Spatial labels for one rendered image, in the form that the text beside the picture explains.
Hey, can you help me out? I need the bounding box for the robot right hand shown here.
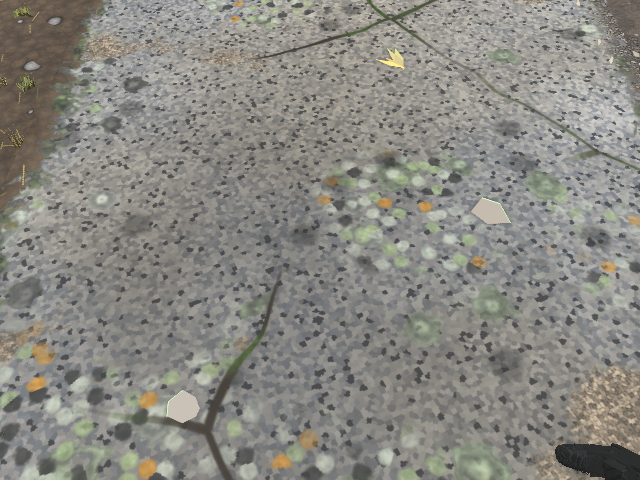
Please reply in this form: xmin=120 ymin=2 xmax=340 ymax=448
xmin=555 ymin=443 xmax=640 ymax=480

